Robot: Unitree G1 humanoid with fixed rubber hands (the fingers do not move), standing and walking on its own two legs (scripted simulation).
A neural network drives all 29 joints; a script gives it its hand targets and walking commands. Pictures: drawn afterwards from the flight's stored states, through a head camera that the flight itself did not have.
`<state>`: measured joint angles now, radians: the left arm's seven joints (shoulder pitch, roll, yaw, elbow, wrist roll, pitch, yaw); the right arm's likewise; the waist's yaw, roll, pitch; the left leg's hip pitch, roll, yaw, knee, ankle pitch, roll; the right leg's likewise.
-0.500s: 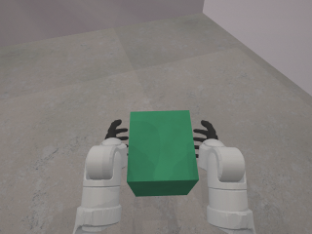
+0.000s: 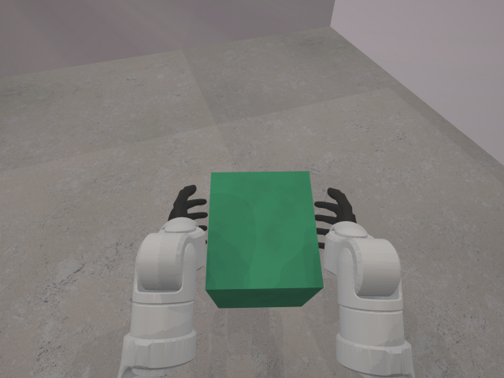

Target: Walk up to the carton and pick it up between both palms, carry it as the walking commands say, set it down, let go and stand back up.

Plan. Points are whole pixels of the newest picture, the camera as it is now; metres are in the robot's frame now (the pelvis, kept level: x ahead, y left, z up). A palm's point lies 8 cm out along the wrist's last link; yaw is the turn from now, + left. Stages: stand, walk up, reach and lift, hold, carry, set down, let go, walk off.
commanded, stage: carry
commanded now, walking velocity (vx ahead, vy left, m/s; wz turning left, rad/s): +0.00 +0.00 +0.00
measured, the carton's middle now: (260, 245) +0.35 -0.01 +0.00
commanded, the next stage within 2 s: none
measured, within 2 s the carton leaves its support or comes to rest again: neither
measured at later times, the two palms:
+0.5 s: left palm (162, 226) +0.34 +0.14 +0.07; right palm (318, 222) +0.35 -0.09 +0.08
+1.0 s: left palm (157, 260) +0.30 +0.15 +0.05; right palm (321, 252) +0.31 -0.10 +0.06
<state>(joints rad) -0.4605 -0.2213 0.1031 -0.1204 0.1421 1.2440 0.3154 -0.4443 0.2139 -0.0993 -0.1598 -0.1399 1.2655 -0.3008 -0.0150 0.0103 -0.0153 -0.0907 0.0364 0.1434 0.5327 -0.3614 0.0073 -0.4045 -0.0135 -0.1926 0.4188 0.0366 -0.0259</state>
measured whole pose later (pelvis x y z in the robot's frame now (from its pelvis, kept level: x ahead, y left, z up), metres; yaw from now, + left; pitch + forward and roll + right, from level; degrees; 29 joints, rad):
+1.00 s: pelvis +0.00 +0.02 -0.01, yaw +0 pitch +1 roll -1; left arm -0.33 -0.17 0.11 0.15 0.19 0.99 0.15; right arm -0.35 0.18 -0.11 0.15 -0.20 0.99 -0.14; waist 0.01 0.01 -0.10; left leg -0.18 0.00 0.05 0.56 -0.41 0.02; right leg -0.38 -0.04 -0.18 0.53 -0.18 -0.05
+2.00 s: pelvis -0.02 +0.02 -0.01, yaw -1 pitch +2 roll +0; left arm -0.34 -0.17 0.12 0.28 0.22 0.82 0.13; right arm -0.35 0.18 -0.13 0.27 -0.23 0.81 -0.12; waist 0.01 0.01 -0.10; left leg -0.23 -0.01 0.07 0.57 -0.38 0.04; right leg -0.42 -0.04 -0.16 0.51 -0.13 -0.05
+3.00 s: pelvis -0.09 -0.01 -0.04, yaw +8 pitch +8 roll +1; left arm -0.64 -0.23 0.46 0.75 0.40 0.19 0.09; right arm -0.57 0.26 -0.49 0.59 -0.41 0.27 -0.15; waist -0.07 0.05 0.11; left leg -0.61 -0.07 -0.06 0.80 -0.33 0.01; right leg -0.72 0.01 0.00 0.69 -0.11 -0.02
